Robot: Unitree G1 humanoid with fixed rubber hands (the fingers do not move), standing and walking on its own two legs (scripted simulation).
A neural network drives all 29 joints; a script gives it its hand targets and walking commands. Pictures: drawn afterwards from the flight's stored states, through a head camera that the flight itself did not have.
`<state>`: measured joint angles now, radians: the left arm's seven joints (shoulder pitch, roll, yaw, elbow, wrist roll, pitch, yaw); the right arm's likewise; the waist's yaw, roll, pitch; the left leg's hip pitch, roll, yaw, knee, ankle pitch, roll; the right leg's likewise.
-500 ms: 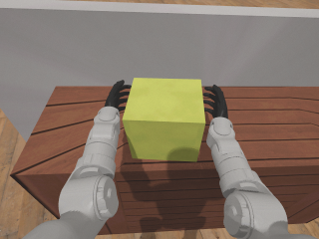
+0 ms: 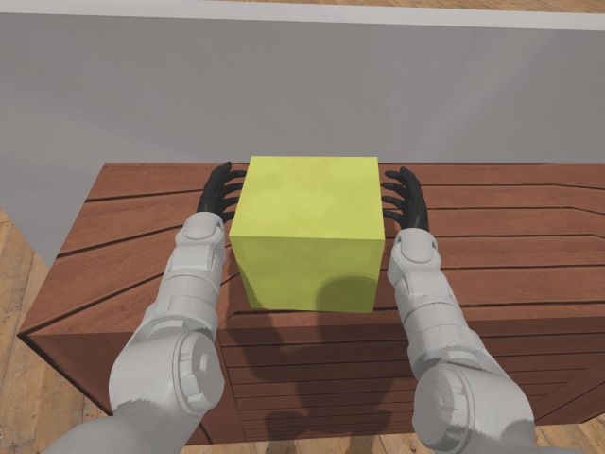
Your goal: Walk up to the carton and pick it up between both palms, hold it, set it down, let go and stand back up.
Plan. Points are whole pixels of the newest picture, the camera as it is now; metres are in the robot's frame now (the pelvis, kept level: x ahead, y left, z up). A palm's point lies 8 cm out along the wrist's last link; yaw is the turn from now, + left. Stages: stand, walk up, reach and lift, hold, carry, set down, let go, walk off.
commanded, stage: set down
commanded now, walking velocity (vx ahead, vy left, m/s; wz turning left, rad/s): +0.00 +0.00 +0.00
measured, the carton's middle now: (312, 234) +0.41 +0.02 +0.06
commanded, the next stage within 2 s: none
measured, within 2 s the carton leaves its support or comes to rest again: rests again in 0.64 s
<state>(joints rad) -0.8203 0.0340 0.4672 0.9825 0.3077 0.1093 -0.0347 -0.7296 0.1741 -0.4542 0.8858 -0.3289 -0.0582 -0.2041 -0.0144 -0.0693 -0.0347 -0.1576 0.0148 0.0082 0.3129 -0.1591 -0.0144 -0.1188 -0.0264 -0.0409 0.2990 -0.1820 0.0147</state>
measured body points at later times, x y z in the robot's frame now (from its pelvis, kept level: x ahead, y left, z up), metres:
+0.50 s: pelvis +0.00 +0.00 +0.00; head +0.01 +0.03 +0.45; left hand +0.42 +0.17 +0.08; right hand +0.40 -0.11 +0.10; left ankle +0.00 +0.12 -0.75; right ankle -0.02 -0.13 -0.75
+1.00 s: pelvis +0.01 +0.00 +0.00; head +0.02 +0.03 +0.45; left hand +0.42 +0.17 +0.07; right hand +0.40 -0.11 +0.09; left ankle +0.00 +0.12 -0.75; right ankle -0.02 -0.13 -0.75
